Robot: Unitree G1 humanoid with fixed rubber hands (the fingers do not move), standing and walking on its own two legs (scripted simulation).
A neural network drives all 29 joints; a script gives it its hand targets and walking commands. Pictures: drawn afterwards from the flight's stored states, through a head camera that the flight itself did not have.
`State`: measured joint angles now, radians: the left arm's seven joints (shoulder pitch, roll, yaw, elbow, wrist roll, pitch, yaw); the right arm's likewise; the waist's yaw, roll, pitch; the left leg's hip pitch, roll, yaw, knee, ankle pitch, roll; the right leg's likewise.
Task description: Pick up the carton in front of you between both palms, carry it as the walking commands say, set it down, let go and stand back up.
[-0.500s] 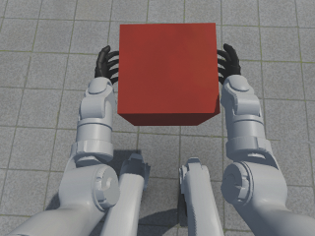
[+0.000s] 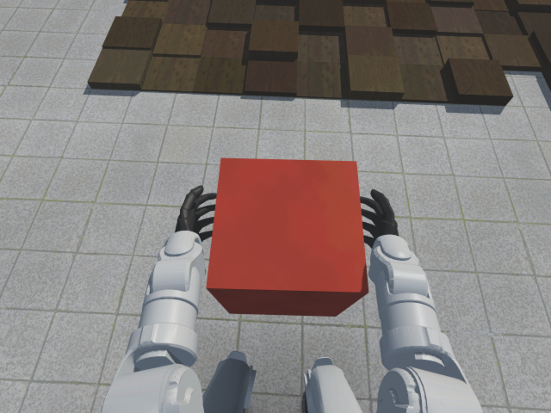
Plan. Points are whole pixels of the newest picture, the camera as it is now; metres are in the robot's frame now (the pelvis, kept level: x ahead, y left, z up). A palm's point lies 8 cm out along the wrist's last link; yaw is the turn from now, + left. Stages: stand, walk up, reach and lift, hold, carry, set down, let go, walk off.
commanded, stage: reach and lift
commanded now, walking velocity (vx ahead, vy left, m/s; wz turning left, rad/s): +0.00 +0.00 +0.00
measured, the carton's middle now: (285, 246) +0.39 +0.01 -0.10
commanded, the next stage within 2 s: hold in 1.52 s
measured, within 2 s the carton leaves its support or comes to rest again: neither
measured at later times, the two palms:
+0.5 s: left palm (156, 216) +0.34 +0.16 +0.11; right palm (428, 231) +0.34 -0.14 +0.11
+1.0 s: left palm (148, 213) +0.33 +0.15 +0.14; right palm (441, 230) +0.33 -0.15 +0.13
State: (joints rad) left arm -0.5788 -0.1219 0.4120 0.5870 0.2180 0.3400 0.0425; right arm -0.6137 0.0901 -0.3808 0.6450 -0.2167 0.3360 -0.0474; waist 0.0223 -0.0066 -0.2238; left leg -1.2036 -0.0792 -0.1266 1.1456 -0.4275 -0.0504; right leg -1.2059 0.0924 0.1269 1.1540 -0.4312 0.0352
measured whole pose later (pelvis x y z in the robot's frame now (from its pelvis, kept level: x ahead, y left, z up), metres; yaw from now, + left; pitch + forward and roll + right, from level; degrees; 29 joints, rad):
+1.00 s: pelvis +0.03 +0.00 +0.11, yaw +0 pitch -4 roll +0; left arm -0.32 -0.17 0.30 0.37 0.30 0.62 -0.01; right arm -0.33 0.17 -0.30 0.39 -0.30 0.62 0.00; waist 0.01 0.00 0.00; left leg -0.17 -0.04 -0.14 0.45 -0.22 -0.02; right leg -0.17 0.04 0.15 0.45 -0.22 0.02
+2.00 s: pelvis +0.04 +0.01 +0.11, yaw +0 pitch -2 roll +0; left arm -0.26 -0.15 0.20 0.17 0.25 0.79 0.00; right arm -0.25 0.15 -0.21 0.18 -0.25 0.79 -0.01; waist 0.00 0.00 -0.10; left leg -0.23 0.01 -0.06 0.53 -0.38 -0.02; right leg -0.20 0.00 0.07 0.49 -0.32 0.02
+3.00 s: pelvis +0.54 -0.03 +0.12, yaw +2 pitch +4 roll +2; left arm 0.00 -0.13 0.05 -0.42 0.07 1.17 0.12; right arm -0.01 0.13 -0.05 -0.40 -0.09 1.17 -0.10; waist 0.04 -0.02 -0.11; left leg -0.60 0.11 0.10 0.90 -0.20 0.00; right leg -0.18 0.00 -0.23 0.31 -0.22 -0.09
